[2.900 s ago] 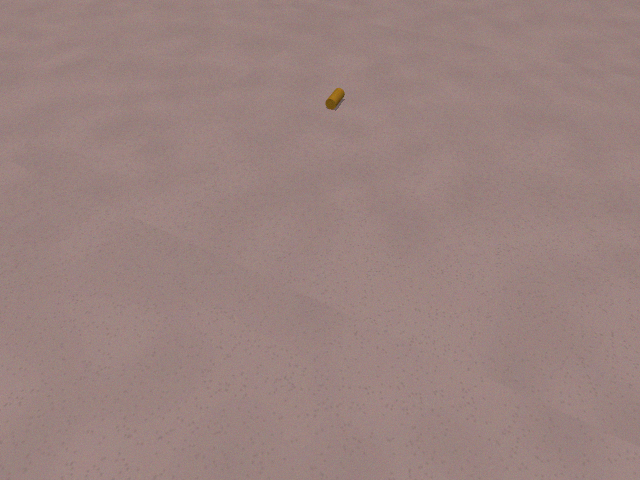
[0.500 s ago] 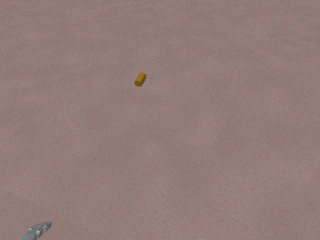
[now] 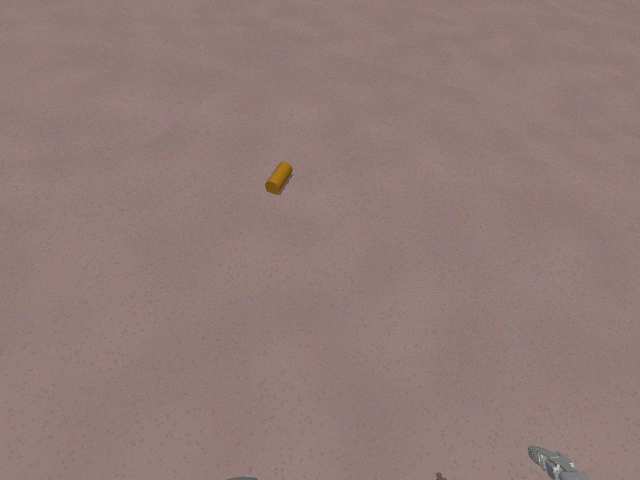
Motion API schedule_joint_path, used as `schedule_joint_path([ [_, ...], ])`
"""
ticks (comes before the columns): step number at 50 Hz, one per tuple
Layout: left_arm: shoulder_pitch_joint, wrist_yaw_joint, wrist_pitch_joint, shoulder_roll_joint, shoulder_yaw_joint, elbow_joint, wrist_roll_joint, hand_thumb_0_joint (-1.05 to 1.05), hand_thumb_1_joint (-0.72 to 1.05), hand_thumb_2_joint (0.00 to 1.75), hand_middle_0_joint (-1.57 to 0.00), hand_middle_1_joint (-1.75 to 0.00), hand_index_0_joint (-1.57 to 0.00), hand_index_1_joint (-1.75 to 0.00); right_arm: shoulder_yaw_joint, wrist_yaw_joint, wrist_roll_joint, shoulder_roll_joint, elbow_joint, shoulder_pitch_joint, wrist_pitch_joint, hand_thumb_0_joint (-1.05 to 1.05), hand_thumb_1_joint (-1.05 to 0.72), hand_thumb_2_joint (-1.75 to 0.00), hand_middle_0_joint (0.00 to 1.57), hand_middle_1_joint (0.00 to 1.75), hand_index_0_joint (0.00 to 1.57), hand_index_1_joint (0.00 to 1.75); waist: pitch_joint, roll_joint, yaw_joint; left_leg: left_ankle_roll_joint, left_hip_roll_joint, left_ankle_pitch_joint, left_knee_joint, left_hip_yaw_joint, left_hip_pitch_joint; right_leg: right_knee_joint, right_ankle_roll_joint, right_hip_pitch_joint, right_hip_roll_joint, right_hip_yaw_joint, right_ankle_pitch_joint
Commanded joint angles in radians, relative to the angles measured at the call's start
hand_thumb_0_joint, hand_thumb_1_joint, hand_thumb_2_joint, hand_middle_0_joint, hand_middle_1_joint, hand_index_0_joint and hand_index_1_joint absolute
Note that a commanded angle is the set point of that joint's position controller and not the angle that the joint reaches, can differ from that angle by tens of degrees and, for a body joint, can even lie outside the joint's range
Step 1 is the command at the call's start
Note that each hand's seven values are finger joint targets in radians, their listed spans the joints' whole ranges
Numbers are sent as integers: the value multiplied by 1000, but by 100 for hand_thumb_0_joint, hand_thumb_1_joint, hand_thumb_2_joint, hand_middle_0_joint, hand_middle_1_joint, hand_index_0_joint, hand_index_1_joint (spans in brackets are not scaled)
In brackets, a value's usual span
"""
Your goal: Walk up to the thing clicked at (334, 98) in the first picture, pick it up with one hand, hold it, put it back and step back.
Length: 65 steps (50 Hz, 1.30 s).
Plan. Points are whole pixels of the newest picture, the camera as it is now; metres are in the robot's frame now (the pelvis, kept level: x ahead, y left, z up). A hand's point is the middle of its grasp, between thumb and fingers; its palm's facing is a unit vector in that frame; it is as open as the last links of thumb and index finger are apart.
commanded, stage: walk up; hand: left
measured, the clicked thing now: (279, 177) +1.44 +0.23 -0.72
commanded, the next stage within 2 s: none
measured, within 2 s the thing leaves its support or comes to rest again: neither
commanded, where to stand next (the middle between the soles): +1.00 +0.01 m, yaw -2 degrees
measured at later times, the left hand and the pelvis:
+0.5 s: hand (203, 308) +0.38 +0.21 -0.11, palm faces -0.05 -0.92 -0.38, open 7.4 cm; pelvis +0.25 -0.05 +0.00, yaw -1 degrees
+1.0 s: hand (184, 256) +0.51 +0.29 -0.14, palm faces -0.05 -0.94 -0.34, open 7.4 cm; pelvis +0.47 +0.01 +0.01, yaw -1 degrees
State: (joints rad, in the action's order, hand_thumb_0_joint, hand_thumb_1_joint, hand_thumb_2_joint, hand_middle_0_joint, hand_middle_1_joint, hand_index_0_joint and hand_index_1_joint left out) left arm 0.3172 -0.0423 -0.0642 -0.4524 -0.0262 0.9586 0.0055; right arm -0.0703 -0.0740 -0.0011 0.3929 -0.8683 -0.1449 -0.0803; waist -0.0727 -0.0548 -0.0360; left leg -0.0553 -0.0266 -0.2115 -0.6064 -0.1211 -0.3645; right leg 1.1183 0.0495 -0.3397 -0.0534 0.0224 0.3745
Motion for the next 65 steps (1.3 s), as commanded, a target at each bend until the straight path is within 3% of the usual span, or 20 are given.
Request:
schedule_joint_path([
  [1,68,-2,-26,-199,-64,-47,-2,0,90,90,-20,-30,-20,-30,-63,26,9,265,48,-92,-31,0,-90,-90,20,30,20,30,73,181,43,-127,-256,-9,388,283,216,-58,-36,-204,-74,52,-98],
  [7,-115,-35,-13,-168,-69,-101,-16,0,90,90,-20,-30,-20,-30,-69,20,3,279,53,-119,-44,0,-90,-90,20,30,20,30,-16,154,70,-157,-242,-71,463,200,230,-328,-56,-286,-100,-26,-217],
  [13,-201,-42,-18,-136,-74,-110,-10,0,90,90,-20,-30,-20,-30,-68,23,-2,283,48,-140,-30,0,-90,-90,20,30,20,30,18,164,66,-116,-215,151,356,111,252,-537,-20,-88,-40,-89,-321],
  [17,-30,-18,-31,-183,-99,-54,-13,0,90,90,-20,-30,-20,-30,-50,37,-5,245,57,-166,-18,0,-90,-90,20,30,20,30,135,17,-31,-61,-136,315,-51,27,183,-632,21,280,29,-122,-203],
  [18,82,-4,-38,-253,-127,-41,-21,0,90,90,-20,-30,-20,-30,-28,35,-3,187,68,-219,-20,0,-90,-90,20,30,20,30,210,-146,-70,-26,-60,123,-317,-6,-8,-671,58,480,-128,105,-99],
  [19,135,7,-41,-336,-143,-58,-16,0,90,90,-20,-30,-20,-30,-17,34,6,172,79,-250,-19,0,-90,-90,20,30,20,30,250,-245,-79,3,57,-287,-539,29,-263,-790,180,643,-391,558,-74],
  [20,91,11,-37,-339,-136,-68,6,0,90,90,-20,-30,-20,-30,-38,46,2,262,58,-180,-8,0,-90,-90,20,30,20,30,210,-102,-88,5,-3,-318,-626,138,-290,-826,251,530,-426,623,-18],
  [25,-87,17,-44,-217,-94,-121,4,0,90,90,-20,-30,-20,-30,-38,27,-2,233,-13,-231,11,0,-90,-90,20,30,20,30,47,-82,38,28,-78,-97,-466,177,-158,-881,163,160,-220,141,-133],
  [36,-68,-1,-51,-257,-104,-138,-12,0,90,90,-20,-30,-20,-30,-59,-19,-20,203,28,-41,1,0,-90,-90,20,30,20,30,6,-36,5,45,-70,70,13,57,-12,-858,143,79,-203,23,50],
  [39,-85,3,-44,-219,-80,-141,-19,0,90,90,-20,-30,-20,-30,-76,-1,-27,244,-14,-194,-10,0,-90,-90,20,30,20,30,74,49,109,16,-19,-20,45,29,270,-588,98,-22,-157,-44,-161],
  [40,-46,5,-41,-161,-61,-144,-18,0,90,90,-20,-30,-20,-30,-97,13,-32,303,-42,-317,-18,0,-90,-90,20,30,20,30,149,242,165,-36,-103,-183,155,185,433,-251,57,-107,-74,-124,-249],
  [41,5,5,-36,-84,-41,-155,3,0,90,90,-20,-30,-20,-30,-112,26,-34,390,-12,-331,-27,0,-90,-90,20,30,20,30,155,438,141,-121,-359,-301,333,697,548,10,-12,-386,95,-101,127],
  [42,-26,26,-29,-199,-63,-132,-4,0,90,90,-20,-30,-20,-30,-117,26,2,413,4,-292,-22,0,-90,-90,20,30,20,30,143,272,140,-216,-434,-319,373,790,454,87,8,-382,41,5,165],
  [45,-2,20,-28,-200,-58,-85,12,0,90,90,-20,-30,-20,-30,-70,42,2,291,30,-174,-21,0,-90,-90,20,30,20,30,54,168,74,-140,-281,28,313,386,321,3,3,-312,-37,71,-14],
  [47,46,7,-17,-189,-61,-63,6,0,90,90,-20,-30,-20,-30,-59,41,5,272,39,-146,-25,0,-90,-90,20,30,20,30,58,211,47,-142,-261,111,320,275,253,-74,-21,-229,-53,36,-48],
  [53,-75,-21,-8,-159,-65,-109,-13,0,90,90,-20,-30,-20,-30,-64,37,-3,302,67,-155,-28,0,-90,-90,20,30,20,30,1,209,66,-180,-265,36,366,210,210,-338,-47,-201,-74,-43,-138],
  [59,-54,-22,-20,-136,-77,-91,-14,0,90,90,-20,-30,-20,-30,-59,35,2,282,92,-127,-7,0,-90,-90,20,30,20,30,42,151,25,-115,-198,73,183,110,147,-559,-23,62,15,-131,-250],
  [61,88,0,-36,-204,-111,-53,-18,0,90,90,-20,-30,-20,-30,-31,36,1,212,100,-164,-4,0,-90,-90,20,30,20,30,121,-36,-53,-64,-124,71,-130,55,0,-629,9,357,-1,-50,-125],
  [63,158,17,-44,-346,-136,-72,-9,0,90,90,-20,-30,-20,-30,-23,41,2,214,107,-175,8,0,-90,-90,20,30,20,30,134,-195,-74,9,39,-330,-540,88,-295,-902,182,432,-395,651,196],
  [65,47,20,-41,-292,-121,-114,3,0,90,90,-20,-30,-20,-30,-37,46,8,264,76,-134,16,0,-90,-90,20,30,20,30,36,-27,-43,9,-45,-239,-590,195,-307,-890,223,293,-353,494,164],
])
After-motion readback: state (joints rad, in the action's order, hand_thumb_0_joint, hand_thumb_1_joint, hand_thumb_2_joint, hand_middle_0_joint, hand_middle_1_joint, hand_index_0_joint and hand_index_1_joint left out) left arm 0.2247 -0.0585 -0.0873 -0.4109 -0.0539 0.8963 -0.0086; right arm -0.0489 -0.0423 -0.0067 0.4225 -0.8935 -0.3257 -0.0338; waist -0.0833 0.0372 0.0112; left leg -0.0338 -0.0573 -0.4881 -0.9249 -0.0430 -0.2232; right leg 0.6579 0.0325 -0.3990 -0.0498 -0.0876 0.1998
